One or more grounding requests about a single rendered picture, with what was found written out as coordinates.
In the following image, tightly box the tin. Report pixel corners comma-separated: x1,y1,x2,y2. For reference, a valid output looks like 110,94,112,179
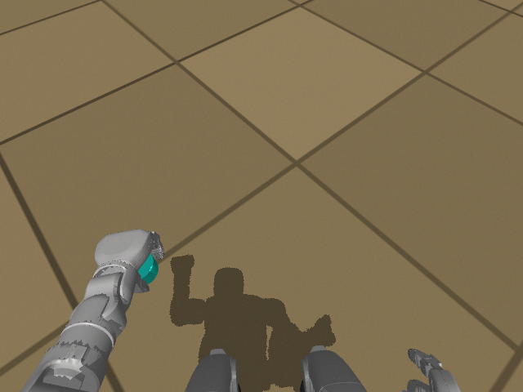
138,254,159,284

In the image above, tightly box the left robot arm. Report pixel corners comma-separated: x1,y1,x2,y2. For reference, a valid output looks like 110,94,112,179
20,261,137,392

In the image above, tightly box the right robot hand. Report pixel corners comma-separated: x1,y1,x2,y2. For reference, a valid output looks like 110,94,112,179
402,349,462,392

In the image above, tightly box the left robot hand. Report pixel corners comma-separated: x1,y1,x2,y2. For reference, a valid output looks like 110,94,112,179
95,229,164,293

